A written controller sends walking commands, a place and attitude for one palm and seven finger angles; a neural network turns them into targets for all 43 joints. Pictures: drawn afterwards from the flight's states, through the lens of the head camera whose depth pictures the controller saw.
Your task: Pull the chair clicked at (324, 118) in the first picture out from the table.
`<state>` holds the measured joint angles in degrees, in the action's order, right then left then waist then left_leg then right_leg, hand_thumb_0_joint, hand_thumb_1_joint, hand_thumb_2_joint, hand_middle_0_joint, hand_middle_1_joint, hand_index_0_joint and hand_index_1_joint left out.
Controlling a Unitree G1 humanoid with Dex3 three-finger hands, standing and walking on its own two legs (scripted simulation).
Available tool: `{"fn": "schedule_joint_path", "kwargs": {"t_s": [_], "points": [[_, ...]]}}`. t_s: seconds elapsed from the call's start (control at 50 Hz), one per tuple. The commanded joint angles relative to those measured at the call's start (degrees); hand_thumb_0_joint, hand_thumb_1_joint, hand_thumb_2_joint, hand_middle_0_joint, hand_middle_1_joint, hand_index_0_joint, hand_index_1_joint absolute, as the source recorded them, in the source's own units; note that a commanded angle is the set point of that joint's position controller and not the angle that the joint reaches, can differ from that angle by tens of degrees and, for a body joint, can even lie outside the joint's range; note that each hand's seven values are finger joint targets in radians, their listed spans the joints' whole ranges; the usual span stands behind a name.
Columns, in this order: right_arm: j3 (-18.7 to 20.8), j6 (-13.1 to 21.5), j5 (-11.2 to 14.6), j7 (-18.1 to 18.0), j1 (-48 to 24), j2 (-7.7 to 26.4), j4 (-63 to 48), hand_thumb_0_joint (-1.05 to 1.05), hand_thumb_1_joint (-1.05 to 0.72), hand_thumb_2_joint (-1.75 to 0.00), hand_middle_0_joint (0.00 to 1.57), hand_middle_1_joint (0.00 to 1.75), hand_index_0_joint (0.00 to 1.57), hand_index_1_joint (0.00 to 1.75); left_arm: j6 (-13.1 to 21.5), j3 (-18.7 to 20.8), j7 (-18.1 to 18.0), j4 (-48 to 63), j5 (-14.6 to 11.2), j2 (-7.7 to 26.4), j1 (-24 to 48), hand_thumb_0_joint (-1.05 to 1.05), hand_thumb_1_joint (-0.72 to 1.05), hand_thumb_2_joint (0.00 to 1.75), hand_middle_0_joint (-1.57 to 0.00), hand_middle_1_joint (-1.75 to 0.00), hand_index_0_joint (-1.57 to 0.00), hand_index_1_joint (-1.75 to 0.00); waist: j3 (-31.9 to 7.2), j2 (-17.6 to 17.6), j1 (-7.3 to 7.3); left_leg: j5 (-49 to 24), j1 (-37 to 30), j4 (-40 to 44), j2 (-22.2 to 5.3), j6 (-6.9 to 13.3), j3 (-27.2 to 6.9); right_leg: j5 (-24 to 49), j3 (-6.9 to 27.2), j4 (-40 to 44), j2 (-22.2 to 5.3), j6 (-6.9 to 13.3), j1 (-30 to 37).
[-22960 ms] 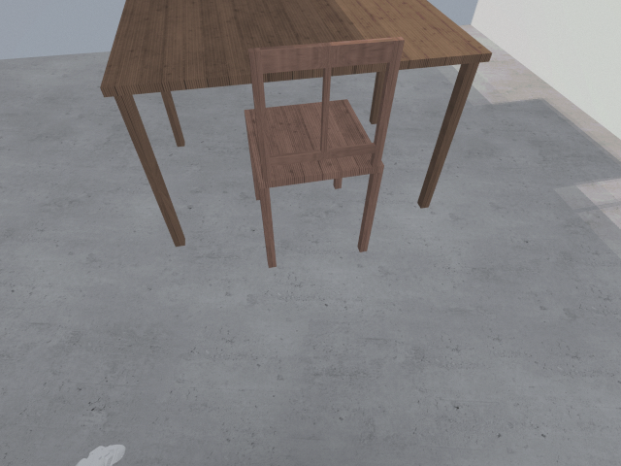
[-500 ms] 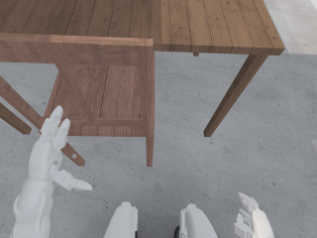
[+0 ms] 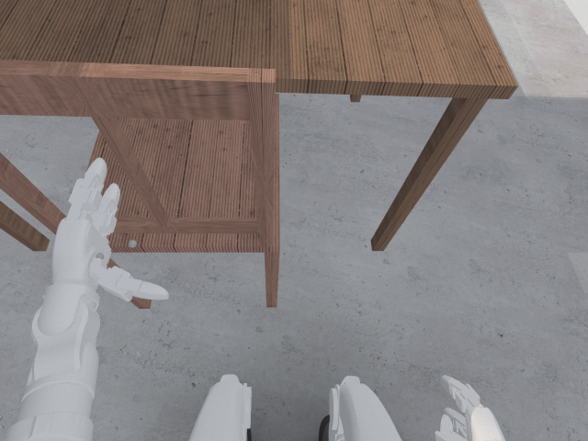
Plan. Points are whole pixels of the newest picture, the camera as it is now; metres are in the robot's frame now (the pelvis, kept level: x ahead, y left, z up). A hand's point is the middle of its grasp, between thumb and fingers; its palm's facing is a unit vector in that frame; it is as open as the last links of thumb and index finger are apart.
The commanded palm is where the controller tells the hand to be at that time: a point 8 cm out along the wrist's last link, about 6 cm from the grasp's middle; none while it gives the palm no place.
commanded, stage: push the fingers through the gap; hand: left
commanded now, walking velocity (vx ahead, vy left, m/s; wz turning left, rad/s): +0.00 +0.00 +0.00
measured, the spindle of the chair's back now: (138, 178) +0.47 +0.24 +0.02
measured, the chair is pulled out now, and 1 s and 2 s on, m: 0.00 0.00 0.00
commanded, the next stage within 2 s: hook a spindle and tug to test in 1.10 s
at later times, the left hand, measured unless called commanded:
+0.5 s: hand (143, 212) +0.41 +0.21 +0.02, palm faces +0.04 -1.00 -0.04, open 16.9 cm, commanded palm +0.39 +0.26 +0.02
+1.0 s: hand (142, 202) +0.43 +0.22 +0.02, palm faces +0.04 -1.00 -0.03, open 16.9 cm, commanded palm +0.40 +0.26 +0.02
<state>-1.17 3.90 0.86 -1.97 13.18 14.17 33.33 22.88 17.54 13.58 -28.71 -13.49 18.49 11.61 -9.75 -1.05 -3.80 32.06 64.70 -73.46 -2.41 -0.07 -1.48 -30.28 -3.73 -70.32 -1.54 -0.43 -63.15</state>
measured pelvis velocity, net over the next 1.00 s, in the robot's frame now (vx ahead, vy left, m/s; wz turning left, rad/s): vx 0.00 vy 0.01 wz -0.02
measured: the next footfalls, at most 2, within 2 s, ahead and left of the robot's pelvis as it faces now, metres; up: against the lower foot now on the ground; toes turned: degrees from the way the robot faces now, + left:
none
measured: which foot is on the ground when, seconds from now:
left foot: down 0.00-1.00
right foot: down 0.00-1.00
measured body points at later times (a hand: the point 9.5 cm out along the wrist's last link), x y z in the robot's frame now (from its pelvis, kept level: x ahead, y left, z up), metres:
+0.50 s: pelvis +0.00 +0.00 +0.00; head +0.13 +0.02 +0.43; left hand +0.40 +0.27 +0.02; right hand +0.11 -0.26 -0.12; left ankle +0.02 +0.12 -0.62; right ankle +0.03 -0.13 -0.62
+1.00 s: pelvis +0.00 +0.01 +0.00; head +0.14 +0.03 +0.42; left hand +0.42 +0.28 +0.02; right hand +0.07 -0.26 -0.12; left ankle +0.02 +0.12 -0.62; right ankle +0.03 -0.13 -0.62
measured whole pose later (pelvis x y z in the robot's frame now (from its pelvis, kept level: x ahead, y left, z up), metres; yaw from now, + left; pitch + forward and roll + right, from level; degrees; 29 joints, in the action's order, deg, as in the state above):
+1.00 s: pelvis +0.00 +0.01 +0.00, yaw -1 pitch +25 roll -3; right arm -1.2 -0.5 0.0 -0.7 15.5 14.2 35.1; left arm 26.2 22.7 15.9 -45.8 -10.3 22.9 28.4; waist -8.4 -0.8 -6.4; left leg 31.9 67.7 -74.2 -3.0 0.5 -0.8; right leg -29.3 -2.9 -70.3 -0.9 -0.9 -66.3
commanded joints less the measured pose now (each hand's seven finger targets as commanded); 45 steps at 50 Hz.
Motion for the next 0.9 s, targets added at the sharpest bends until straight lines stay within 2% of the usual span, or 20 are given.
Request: {"fn": "schedule_joint_path", "kwargs": {"t_s": [0.0, 0.04, 0.12, 0.16, 0.2, 0.26, 0.32, 0.42, 0.48, 0.54, 0.56, 0.6, 0.62, 0.68, 0.74, 0.78, 0.8, 0.82, 0.84, 0.88], "points": [[4.29, 2.20, -0.16, -0.66, 2.24, 9.50, -6.31, 0.00, -0.90, -0.90, 0.20, 0.30, 0.20, 0.30, 5.25, 1.04, 1.31, 13.16, -0.15, 9.68, 14.49, 0.00, -0.50, 0.30, -0.06, -0.08, -0.06, -0.08, -22.77, -4.74, -0.53, -18.61, -17.20, 9.79, 1.59, 0.89, -0.51, 14.11, 1.25, 8.70, 2.04, 1.71, 12.44], [4.38, 2.38, -0.36, -0.59, 2.67, 9.30, -5.82, 0.00, -0.90, -0.90, 0.20, 0.30, 0.20, 0.30, 6.43, 1.14, 1.53, 15.78, -0.14, 10.52, 16.10, 0.00, -0.50, 0.30, -0.06, -0.08, -0.06, -0.08, -25.92, -7.67, -0.24, -21.98, -20.98, 9.75, 1.40, 0.62, -0.93, 15.55, 1.13, 8.30, 2.05, 1.86, 12.28], [4.27, 2.00, -0.60, -0.79, 3.35, 9.39, -4.14, 0.00, -0.90, -0.90, 0.20, 0.30, 0.20, 0.30, 6.74, 3.98, 0.35, 10.85, -0.07, 12.72, 17.23, 0.00, -0.50, 0.30, -0.06, -0.08, -0.06, -0.08, -23.89, -4.98, -0.57, -21.77, -18.24, 9.25, 1.30, 0.72, -1.22, 15.80, 1.01, 7.81, 2.16, 1.66, 12.11], [4.14, 1.55, -0.64, -0.64, 3.11, 9.30, -3.87, 0.00, -0.90, -0.90, 0.20, 0.30, 0.20, 0.30, 6.11, 3.95, -0.14, 7.23, 0.13, 11.66, 17.89, 0.00, -0.50, 0.30, -0.06, -0.08, -0.06, -0.08, -21.99, -3.92, -0.82, -19.36, -16.41, 9.39, 1.45, 0.67, -1.05, 14.22, 0.89, 7.95, 2.04, 1.46, 11.17], [4.04, 0.98, -0.55, -0.76, 3.39, 9.69, -3.80, 0.00, -0.90, -0.90, 0.20, 0.30, 0.20, 0.30, 5.51, 5.40, -0.29, 3.36, 0.66, 13.57, 20.14, 0.00, -0.50, 0.30, -0.06, -0.08, -0.06, -0.08, -20.35, -1.79, -1.04, -16.11, -13.02, 9.25, 1.61, 0.88, -0.55, 12.59, 1.35, 8.31, 1.99, 1.34, 11.82], [3.96, 0.55, -0.56, -0.59, 3.79, 9.64, -4.26, 0.00, -0.90, -0.90, 0.20, 0.30, 0.20, 0.30, 5.65, 5.20, 0.52, 3.14, 1.03, 14.10, 22.46, 0.00, -0.50, 0.30, -0.06, -0.08, -0.06, -0.08, -22.92, -3.90, -0.62, -17.66, -14.00, 9.15, 1.74, 0.99, -0.14, 14.52, 1.85, 8.22, 1.97, 1.54, 13.49], [4.11, 0.52, -0.52, -0.41, 4.57, 9.60, -4.29, 0.00, -0.90, -0.90, 0.20, 0.30, 0.20, 0.30, 6.13, 4.22, 1.72, 3.60, 0.74, 13.64, 24.09, 0.00, -0.50, 0.30, -0.06, -0.08, -0.06, -0.08, -25.86, -5.18, -1.06, -21.17, -16.67, 8.68, 1.54, 1.02, -0.26, 17.25, 1.92, 7.94, 2.17, 1.65, 13.88], [4.07, 0.22, -0.62, -0.54, 5.60, 9.98, -2.84, 0.00, -0.90, -0.90, 0.20, 0.30, 0.20, 0.30, 6.33, 6.27, 2.56, -0.96, 0.53, 15.89, 27.55, 0.00, -0.50, 0.30, -0.06, -0.08, -0.06, -0.08, -24.16, -2.85, -1.86, -19.62, -13.96, 7.75, 1.45, 1.24, -0.32, 16.63, 2.09, 7.98, 2.26, 1.33, 13.34], [3.99, -0.12, -0.69, -0.42, 5.72, 9.88, -2.70, 0.00, -0.90, -0.90, 0.20, 0.30, 0.20, 0.30, 6.39, 6.38, 2.64, -2.81, 1.00, 16.03, 29.57, 0.00, -0.50, 0.30, -0.06, -0.08, -0.06, -0.08, -23.84, -3.95, -1.85, -19.24, -13.74, 7.76, 1.53, 1.19, -0.09, 16.30, 2.11, 7.87, 2.12, 1.33, 12.76], [4.05, -0.55, -0.86, -0.22, 6.26, 10.14, -2.95, 0.00, -0.90, -0.90, 0.20, 0.30, 0.20, 0.30, 6.93, 8.17, 2.57, -2.22, 1.41, 18.44, 30.16, 0.00, -0.50, 0.30, -0.06, -0.08, -0.06, -0.08, -26.02, -5.70, -1.08, -22.20, -16.07, 7.93, 1.34, 0.96, -0.50, 17.80, 1.82, 7.18, 2.23, 1.62, 12.61], [4.12, -0.64, -0.87, -0.09, 6.13, 9.84, -2.86, 0.00, -0.90, -0.90, 0.20, 0.30, 0.20, 0.30, 7.02, 6.51, 2.71, -1.74, 1.48, 16.72, 30.92, 0.00, -0.50, 0.30, -0.06, -0.08, -0.06, -0.08, -26.61, -6.74, -1.58, -23.09, -17.56, 7.78, 1.31, 0.95, -0.36, 18.29, 1.79, 7.30, 2.21, 1.53, 11.96], [4.18, -0.84, -0.91, 0.07, 6.41, 9.96, -2.84, 0.00, -0.90, -0.90, 0.20, 0.30, 0.20, 0.30, 7.19, 6.51, 2.74, -1.22, 1.51, 16.95, 31.38, 0.00, -0.50, 0.30, -0.06, -0.08, -0.06, -0.08, -27.33, -6.78, -1.56, -23.82, -18.32, 7.84, 1.14, 0.81, -0.57, 18.51, 1.71, 7.33, 2.31, 1.55, 11.99], [4.15, -0.84, -0.96, 0.13, 6.67, 10.03, -2.58, 0.00, -0.90, -0.90, 0.20, 0.30, 0.20, 0.30, 6.96, 5.39, 2.80, -2.65, 1.53, 15.84, 32.52, 0.00, -0.50, 0.30, -0.06, -0.08, -0.06, -0.08, -26.53, -6.11, -2.56, -23.33, -17.81, 7.50, 1.19, 1.03, -0.75, 18.02, 1.62, 7.35, 2.41, 1.51, 10.93], [4.10, -1.24, -0.93, -0.08, 7.28, 10.37, -1.86, 0.00, -0.90, -0.90, 0.20, 0.30, 0.20, 0.30, 6.70, 6.57, 2.75, -6.21, 1.92, 17.32, 35.12, 0.00, -0.50, 0.30, -0.06, -0.08, -0.06, -0.08, -24.29, -4.86, -3.06, -20.40, -15.32, 7.32, 1.19, 1.09, -0.71, 15.95, 1.62, 7.58, 2.35, 1.37, 10.08], [3.99, -1.61, -1.07, 0.10, 7.27, 10.56, -2.49, 0.00, -0.90, -0.90, 0.20, 0.30, 0.20, 0.30, 6.82, 7.91, 2.75, -6.56, 2.05, 18.53, 33.72, 0.00, -0.50, 0.30, -0.06, -0.08, -0.06, -0.08, -25.98, -5.77, -1.83, -20.65, -16.35, 7.82, 1.27, 0.95, -0.81, 15.41, 1.50, 7.43, 2.36, 1.63, 10.43], [4.07, -1.85, -1.05, 0.33, 7.17, 10.29, -2.63, 0.00, -0.90, -0.90, 0.20, 0.30, 0.20, 0.30, 6.82, 5.91, 2.78, -6.16, 2.03, 16.28, 34.09, 0.00, -0.50, 0.30, -0.06, -0.08, -0.06, -0.08, -25.87, -6.30, -2.25, -21.62, -17.80, 8.08, 1.21, 0.88, -0.96, 15.69, 1.24, 7.66, 2.41, 1.63, 9.68], [4.04, -1.97, -1.09, 0.42, 7.29, 10.46, -2.76, 0.00, -0.90, -0.90, 0.20, 0.30, 0.20, 0.30, 6.94, 6.92, 2.71, -5.41, 1.99, 17.65, 33.88, 0.00, -0.50, 0.30, -0.06, -0.08, -0.06, -0.08, -26.60, -6.73, -1.67, -21.93, -18.00, 8.22, 1.14, 0.76, -1.05, 15.84, 1.21, 7.51, 2.43, 1.72, 10.28], [4.10, -2.03, -1.13, 0.51, 7.39, 10.51, -2.78, 0.00, -0.90, -0.90, 0.20, 0.30, 0.20, 0.30, 6.95, 6.68, 2.77, -5.58, 1.97, 17.36, 33.46, 0.00, -0.50, 0.30, -0.06, -0.08, -0.06, -0.08, -26.65, -6.38, -2.15, -22.33, -18.07, 8.02, 1.14, 0.90, -1.12, 16.05, 1.19, 7.42, 2.56, 1.70, 10.11], [4.10, -2.30, -1.06, 0.58, 7.62, 10.58, -3.04, 0.00, -0.90, -0.90, 0.20, 0.30, 0.20, 0.30, 6.89, 8.41, 2.64, -5.69, 2.02, 18.97, 31.82, 0.00, -0.50, 0.30, -0.06, -0.08, -0.06, -0.08, -27.45, -5.51, -1.30, -22.54, -17.58, 8.15, 1.13, 0.85, -0.99, 16.54, 1.24, 7.37, 2.55, 1.66, 11.31], [4.03, -2.62, -1.02, 0.54, 7.30, 10.39, -2.91, 0.00, -0.90, -0.90, 0.20, 0.30, 0.20, 0.30, 7.03, 7.89, 2.48, -5.24, 1.86, 18.49, 33.25, 0.00, -0.50, 0.30, -0.06, -0.08, -0.06, -0.08, -26.39, -4.59, -2.00, -21.35, -16.42, 8.20, 1.17, 1.00, -0.86, 16.27, 1.33, 7.69, 2.56, 1.41, 11.71]]}}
